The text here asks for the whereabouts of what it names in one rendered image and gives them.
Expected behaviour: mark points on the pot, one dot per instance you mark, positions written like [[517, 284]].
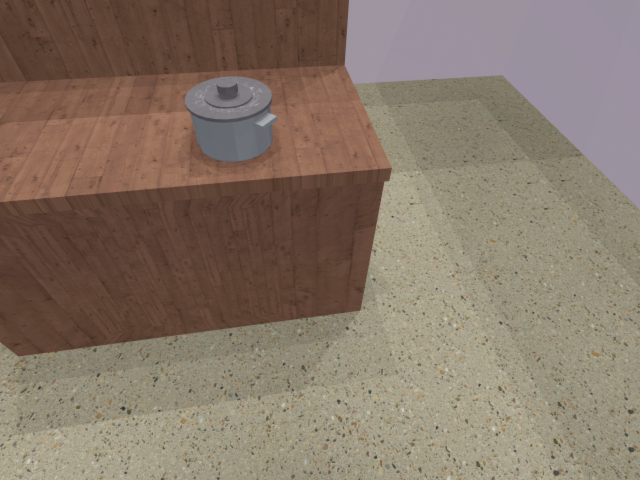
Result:
[[235, 141]]

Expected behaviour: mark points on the knob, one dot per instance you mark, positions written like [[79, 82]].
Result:
[[227, 86]]

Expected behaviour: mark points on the table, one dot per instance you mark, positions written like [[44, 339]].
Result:
[[116, 227]]

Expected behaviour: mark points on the lid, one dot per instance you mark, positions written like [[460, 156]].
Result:
[[204, 102]]

